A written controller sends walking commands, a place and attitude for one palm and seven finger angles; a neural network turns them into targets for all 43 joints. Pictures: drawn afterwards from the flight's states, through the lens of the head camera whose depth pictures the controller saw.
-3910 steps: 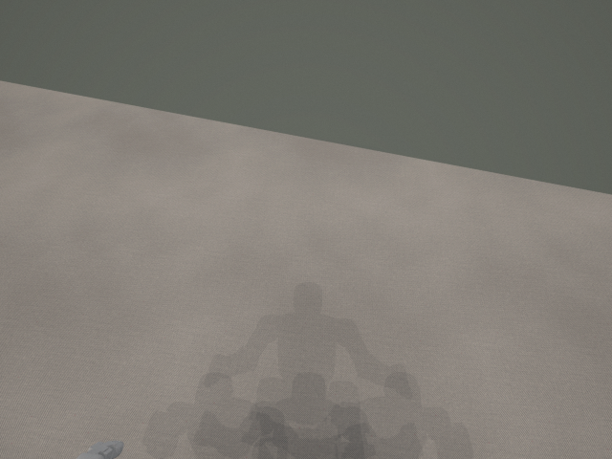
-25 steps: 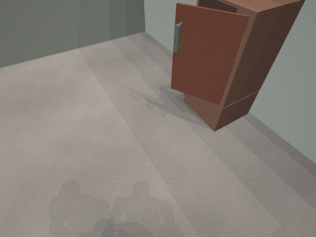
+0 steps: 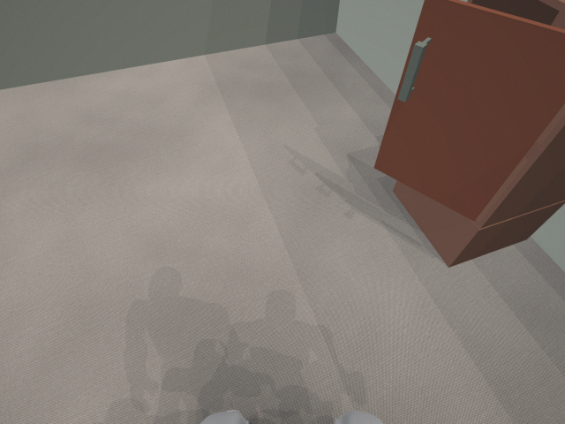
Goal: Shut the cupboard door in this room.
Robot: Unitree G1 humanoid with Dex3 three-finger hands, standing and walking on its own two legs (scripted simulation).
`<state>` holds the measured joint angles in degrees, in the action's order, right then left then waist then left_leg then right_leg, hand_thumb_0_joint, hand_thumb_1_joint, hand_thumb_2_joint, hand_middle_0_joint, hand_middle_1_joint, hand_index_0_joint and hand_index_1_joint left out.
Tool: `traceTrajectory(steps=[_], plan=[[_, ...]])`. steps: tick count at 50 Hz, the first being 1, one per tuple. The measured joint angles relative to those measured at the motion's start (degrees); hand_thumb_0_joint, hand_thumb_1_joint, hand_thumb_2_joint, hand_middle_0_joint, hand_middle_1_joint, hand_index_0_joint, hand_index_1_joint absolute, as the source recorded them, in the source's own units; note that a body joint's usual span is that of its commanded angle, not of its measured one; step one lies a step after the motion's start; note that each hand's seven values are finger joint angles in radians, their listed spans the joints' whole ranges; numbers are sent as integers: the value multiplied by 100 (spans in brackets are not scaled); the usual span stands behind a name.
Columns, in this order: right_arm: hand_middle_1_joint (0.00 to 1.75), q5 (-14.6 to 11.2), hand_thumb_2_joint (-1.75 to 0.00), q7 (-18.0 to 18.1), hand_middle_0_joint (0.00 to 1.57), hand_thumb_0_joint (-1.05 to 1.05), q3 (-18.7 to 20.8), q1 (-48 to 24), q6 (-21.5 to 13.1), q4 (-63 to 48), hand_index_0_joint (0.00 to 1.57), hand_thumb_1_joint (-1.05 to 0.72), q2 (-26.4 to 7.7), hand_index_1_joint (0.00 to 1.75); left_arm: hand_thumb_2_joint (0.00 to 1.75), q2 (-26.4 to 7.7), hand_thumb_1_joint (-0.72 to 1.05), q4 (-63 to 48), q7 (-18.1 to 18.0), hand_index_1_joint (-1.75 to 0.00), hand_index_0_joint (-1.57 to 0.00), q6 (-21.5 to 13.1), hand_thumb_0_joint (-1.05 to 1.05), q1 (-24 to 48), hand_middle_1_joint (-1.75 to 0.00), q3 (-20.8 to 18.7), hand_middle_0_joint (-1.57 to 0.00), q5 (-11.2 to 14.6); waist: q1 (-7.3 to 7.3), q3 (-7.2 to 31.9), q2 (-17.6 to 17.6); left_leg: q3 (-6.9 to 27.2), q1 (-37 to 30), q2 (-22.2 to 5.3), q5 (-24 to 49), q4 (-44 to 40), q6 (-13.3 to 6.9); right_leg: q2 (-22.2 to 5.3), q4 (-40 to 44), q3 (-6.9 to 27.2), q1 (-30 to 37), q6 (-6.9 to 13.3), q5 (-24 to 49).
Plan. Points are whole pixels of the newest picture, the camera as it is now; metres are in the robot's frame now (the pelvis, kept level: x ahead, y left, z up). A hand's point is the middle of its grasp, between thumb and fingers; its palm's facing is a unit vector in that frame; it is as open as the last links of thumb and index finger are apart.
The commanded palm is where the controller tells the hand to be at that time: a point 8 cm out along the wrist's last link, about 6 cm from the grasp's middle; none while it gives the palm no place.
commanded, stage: walk to a spot facing it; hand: left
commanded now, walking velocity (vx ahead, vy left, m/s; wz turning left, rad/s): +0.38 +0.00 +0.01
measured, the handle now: (415, 70) +0.98 -0.30 -0.03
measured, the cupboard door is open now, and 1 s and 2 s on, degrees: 30 30 30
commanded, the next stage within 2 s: turn to face it in 0.24 s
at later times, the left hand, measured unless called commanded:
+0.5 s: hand out of the picture +0.14 +0.14 -0.15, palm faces +0.16 -0.97 -0.15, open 7.3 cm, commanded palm none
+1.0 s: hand (196, 264) +0.41 +0.21 -0.14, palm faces -0.18 -0.94 -0.30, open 7.4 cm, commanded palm none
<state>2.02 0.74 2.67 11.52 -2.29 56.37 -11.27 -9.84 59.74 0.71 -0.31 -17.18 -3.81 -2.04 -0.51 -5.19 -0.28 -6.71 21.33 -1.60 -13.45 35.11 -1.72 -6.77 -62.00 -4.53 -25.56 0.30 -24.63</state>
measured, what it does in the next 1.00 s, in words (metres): walks ahead: right foot, then left foot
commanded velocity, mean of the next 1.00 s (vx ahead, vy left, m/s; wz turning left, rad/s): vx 0.09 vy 0.00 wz -0.33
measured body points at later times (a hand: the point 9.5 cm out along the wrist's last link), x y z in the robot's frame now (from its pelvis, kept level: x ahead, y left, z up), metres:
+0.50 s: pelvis +0.21 +0.00 +0.01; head +0.25 +0.00 +0.46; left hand +0.13 +0.20 -0.14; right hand +0.30 -0.23 -0.14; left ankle +0.29 +0.12 -0.71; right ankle +0.14 -0.12 -0.72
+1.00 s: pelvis +0.28 +0.01 +0.01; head +0.33 -0.01 +0.46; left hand +0.42 +0.26 -0.12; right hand +0.32 -0.26 -0.13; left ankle +0.29 +0.14 -0.66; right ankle +0.27 -0.09 -0.72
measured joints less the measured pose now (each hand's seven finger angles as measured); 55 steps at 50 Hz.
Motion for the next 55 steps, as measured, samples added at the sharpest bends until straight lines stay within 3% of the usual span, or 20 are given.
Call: traceTrajectory(steps=[3,6,9,11,13,17,19,23,26,29,32,35,39,40,41,44,47,50,55], plan=[[30,-4,-89,-25,20,0,-24,199,81,158,20,-91,60,30,90,22,91,-330,28,-29,-19,-62,0,365,-30,8,-19,-4,31,130,135,117,-350,48,-37,-304,21,52,1237,-98,-84,-49,347],[30,-26,-89,-77,20,0,-13,405,189,291,20,-91,139,30,90,17,91,-579,56,-29,-19,-174,0,496,-30,14,-19,-22,44,267,181,182,-583,36,-419,-117,80,194,2299,-172,253,-97,637],[30,-65,-89,-127,20,0,32,500,327,377,20,-91,162,30,90,63,91,-673,-7,-29,-19,-301,0,451,-30,40,-19,-42,-23,396,221,389,-203,66,-1392,1375,6,277,2341,-203,399,134,893],[30,-44,-89,-155,20,0,67,405,369,399,20,-91,152,30,90,137,91,-596,-65,-29,-19,-313,0,303,-30,70,-19,-35,-20,447,212,478,246,104,-1091,2540,7,337,2552,-193,602,209,818],[30,-23,-89,-152,20,0,98,331,302,346,20,-92,136,30,90,185,92,-444,-140,-29,-20,-294,-1,149,-30,41,-20,-22,68,474,187,476,586,34,-547,3011,53,374,3074,-224,934,178,942],[30,-52,-89,-152,20,0,120,268,199,215,20,-92,114,30,90,179,94,-174,-146,-29,-20,-383,0,-120,-30,69,-20,-6,177,434,101,421,927,-147,-145,2641,160,373,3941,-395,1561,148,1096],[30,-70,-89,-154,19,0,106,211,210,196,19,-92,97,30,90,211,93,-74,-148,-29,-20,-408,0,-210,-30,108,-20,-4,144,347,69,351,960,-203,-135,2104,191,346,4140,-502,1803,102,1055],[30,-88,-89,-133,19,0,7,-51,202,242,19,-92,83,30,90,322,92,151,-166,-29,-20,-365,0,-401,-30,184,-20,26,-97,111,35,135,617,-211,28,569,199,321,4066,-517,2105,-24,760],[30,-79,-89,-102,19,0,-90,-218,72,193,19,-92,80,30,90,439,91,324,-173,-29,-20,-227,0,-697,-30,217,-20,74,-229,65,115,22,58,-259,971,-405,97,415,3399,-324,2038,-133,273],[30,-50,-89,7,19,0,-148,-382,0,100,19,-91,257,30,90,397,91,448,-173,-29,-20,71,0,-655,-30,189,-20,78,-209,-16,-93,-224,27,-285,-27,79,-31,403,1584,51,1302,-83,-787],[30,-65,-89,116,20,-1,-137,-423,39,-38,20,-92,322,30,90,361,91,366,-106,-29,-20,266,0,-368,-30,97,-20,69,-175,-74,-56,-415,-129,-380,-137,34,23,446,426,72,548,-94,-846],[30,-36,-89,142,20,-2,-89,-442,163,-88,20,-94,212,30,90,302,91,88,-36,-29,-20,328,0,-75,-30,-11,-20,52,-149,-37,79,-588,-287,-483,-166,-101,21,418,756,-77,241,-135,-445],[30,-35,-89,108,20,-1,-18,-373,352,-92,20,-93,41,30,90,129,91,-339,10,-29,-19,292,0,246,-30,-112,-19,13,-118,39,245,-771,-354,-654,-415,129,120,469,1869,-233,383,-148,300],[30,-42,-89,93,20,-1,3,-336,394,-106,20,-93,11,30,90,56,91,-451,17,-29,-19,266,0,288,-30,-133,-19,5,-120,69,232,-831,-331,-680,-533,288,159,480,2223,-211,490,-122,558],[30,-58,-89,72,20,-1,30,-298,435,-129,20,-92,-25,30,90,-13,91,-539,11,-29,-19,224,0,330,-30,-150,-19,-11,-126,104,224,-873,-267,-710,-690,502,202,507,2393,-142,519,62,727],[30,-101,-89,56,20,-1,116,-322,603,-153,20,-92,-186,30,90,-85,91,-676,-60,-29,-19,134,0,520,-30,-125,-19,-9,-137,84,345,-172,248,-447,-1595,1846,379,628,2287,-27,447,244,606],[30,-113,-89,52,20,0,124,-391,608,-243,20,-92,-233,30,90,-183,91,-759,-129,-29,-19,155,0,577,-30,-121,-19,6,-107,63,260,232,591,-176,-1394,2639,488,708,2747,230,596,178,830],[30,-125,-89,56,20,0,91,-383,547,-398,20,-92,-219,30,90,-302,91,-788,-131,-29,-20,200,0,596,-30,-113,-19,8,-51,99,106,339,537,-82,-1251,2232,567,728,3104,490,729,145,1012],[30,-167,-89,78,19,0,20,-345,461,-588,19,-91,-212,30,90,-428,90,-846,-79,-30,-20,293,0,659,-30,-114,-20,24,-22,131,-52,446,32,-14,-842,658,573,781,3125,869,767,-20,995]])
